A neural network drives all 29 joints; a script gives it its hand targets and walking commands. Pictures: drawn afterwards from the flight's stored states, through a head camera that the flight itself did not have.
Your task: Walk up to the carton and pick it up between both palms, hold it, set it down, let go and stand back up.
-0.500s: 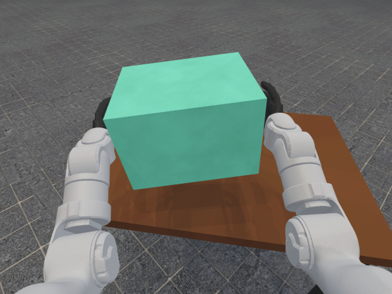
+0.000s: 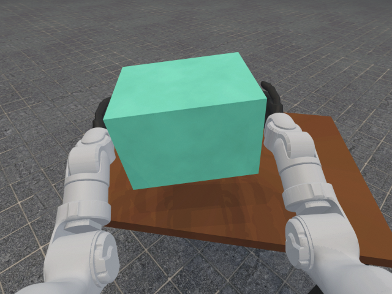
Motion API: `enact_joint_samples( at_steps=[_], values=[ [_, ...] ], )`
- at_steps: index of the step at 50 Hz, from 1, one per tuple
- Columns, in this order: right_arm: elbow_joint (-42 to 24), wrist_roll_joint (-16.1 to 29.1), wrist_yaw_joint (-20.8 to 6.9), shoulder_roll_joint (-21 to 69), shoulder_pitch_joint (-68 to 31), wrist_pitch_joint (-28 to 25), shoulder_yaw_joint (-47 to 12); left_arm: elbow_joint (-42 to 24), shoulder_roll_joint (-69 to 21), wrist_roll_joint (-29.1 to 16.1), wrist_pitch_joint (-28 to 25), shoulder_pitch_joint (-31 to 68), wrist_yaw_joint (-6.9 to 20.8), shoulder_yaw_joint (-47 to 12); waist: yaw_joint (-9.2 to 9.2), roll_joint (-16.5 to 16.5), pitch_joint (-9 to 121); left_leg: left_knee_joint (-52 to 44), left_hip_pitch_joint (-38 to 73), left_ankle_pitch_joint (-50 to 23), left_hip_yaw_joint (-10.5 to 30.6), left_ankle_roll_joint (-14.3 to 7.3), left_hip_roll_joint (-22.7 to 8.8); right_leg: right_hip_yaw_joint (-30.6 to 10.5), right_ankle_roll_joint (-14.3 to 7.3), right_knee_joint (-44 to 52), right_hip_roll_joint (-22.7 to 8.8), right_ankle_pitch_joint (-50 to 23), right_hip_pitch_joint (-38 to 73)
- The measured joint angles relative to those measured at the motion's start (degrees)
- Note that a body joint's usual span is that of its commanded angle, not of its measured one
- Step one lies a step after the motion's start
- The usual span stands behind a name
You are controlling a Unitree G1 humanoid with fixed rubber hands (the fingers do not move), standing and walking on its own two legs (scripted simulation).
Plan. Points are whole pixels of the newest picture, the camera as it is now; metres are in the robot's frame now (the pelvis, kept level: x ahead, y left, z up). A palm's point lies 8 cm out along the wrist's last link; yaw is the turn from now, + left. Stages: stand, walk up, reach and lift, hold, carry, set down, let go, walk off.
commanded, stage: hold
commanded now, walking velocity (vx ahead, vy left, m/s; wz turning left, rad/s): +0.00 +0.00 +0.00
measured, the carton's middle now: (187, 118) +0.40 +0.01 +0.20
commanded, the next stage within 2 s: set down in 1.56 s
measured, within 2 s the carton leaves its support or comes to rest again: neither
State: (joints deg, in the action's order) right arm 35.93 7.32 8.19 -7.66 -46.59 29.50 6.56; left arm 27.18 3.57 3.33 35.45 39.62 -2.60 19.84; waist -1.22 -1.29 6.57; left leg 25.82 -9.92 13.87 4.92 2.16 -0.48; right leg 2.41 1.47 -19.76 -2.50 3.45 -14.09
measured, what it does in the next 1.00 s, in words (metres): stands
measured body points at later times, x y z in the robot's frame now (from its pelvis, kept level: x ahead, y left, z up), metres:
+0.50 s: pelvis +0.00 +0.00 +0.00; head -0.06 +0.00 +0.45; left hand +0.39 +0.18 +0.18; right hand +0.40 -0.17 +0.21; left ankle +0.00 +0.14 -0.74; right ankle +0.08 -0.14 -0.74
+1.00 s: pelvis +0.00 +0.00 +0.00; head -0.06 +0.00 +0.45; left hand +0.39 +0.18 +0.18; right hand +0.40 -0.17 +0.21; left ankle +0.00 +0.14 -0.74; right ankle +0.08 -0.14 -0.74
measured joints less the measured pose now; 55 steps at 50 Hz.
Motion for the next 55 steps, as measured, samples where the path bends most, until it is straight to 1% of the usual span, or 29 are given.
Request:
enact_joint_samples(
  at_steps=[55],
  values=[
    [0.0, -0.1, 0.0, 0.0, 0.0, 0.0, 0.0, 0.0, 0.0, 0.2, 0.1, 0.0, 0.1, 0.0, 0.00, 0.0, -0.1, 0.0, 0.0, 0.0, 0.0, 0.0, 0.0, 0.0, 0.0, 0.0, 0.0, 0.0, 0.1]
  ],
)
